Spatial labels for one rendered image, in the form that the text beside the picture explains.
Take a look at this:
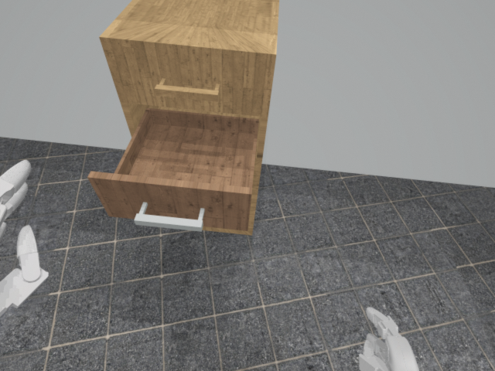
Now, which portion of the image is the cabinet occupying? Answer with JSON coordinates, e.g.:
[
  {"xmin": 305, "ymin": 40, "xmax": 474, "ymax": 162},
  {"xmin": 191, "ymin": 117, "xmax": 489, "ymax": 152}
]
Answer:
[{"xmin": 99, "ymin": 0, "xmax": 279, "ymax": 235}]

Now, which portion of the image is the handle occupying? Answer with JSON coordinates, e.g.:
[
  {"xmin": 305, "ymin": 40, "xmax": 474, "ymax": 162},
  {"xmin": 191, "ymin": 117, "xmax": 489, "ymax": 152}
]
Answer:
[
  {"xmin": 134, "ymin": 202, "xmax": 205, "ymax": 232},
  {"xmin": 155, "ymin": 84, "xmax": 219, "ymax": 102}
]

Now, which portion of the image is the drawer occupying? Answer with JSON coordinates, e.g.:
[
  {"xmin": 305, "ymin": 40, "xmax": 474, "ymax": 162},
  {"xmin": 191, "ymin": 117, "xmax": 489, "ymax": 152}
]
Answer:
[{"xmin": 87, "ymin": 108, "xmax": 259, "ymax": 231}]

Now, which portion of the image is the right robot hand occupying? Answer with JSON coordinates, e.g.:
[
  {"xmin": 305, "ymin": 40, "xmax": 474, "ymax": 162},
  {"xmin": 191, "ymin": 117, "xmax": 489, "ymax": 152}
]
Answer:
[{"xmin": 359, "ymin": 307, "xmax": 419, "ymax": 371}]

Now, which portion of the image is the left robot hand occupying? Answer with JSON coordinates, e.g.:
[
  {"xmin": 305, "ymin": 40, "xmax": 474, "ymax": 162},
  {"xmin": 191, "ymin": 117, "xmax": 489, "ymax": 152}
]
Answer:
[{"xmin": 0, "ymin": 160, "xmax": 49, "ymax": 317}]

